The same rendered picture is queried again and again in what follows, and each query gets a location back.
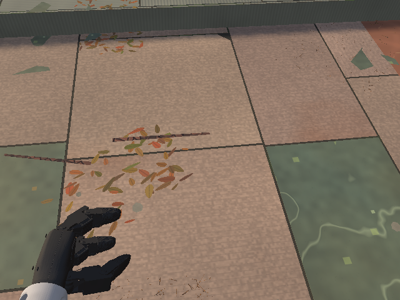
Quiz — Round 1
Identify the robot left forearm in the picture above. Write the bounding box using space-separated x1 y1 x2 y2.
19 282 68 300

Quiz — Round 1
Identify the left robot hand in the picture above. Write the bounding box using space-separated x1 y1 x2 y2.
32 206 131 295

